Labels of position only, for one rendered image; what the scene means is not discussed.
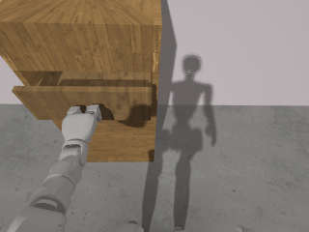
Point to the robot left shin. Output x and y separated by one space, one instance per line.
132 221

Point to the drawer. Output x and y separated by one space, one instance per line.
121 96

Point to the robot left hand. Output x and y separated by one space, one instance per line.
81 126

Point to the robot left upper arm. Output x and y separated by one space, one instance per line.
36 219

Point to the robot left forearm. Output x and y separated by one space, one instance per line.
56 190

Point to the cabinet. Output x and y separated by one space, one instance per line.
112 36

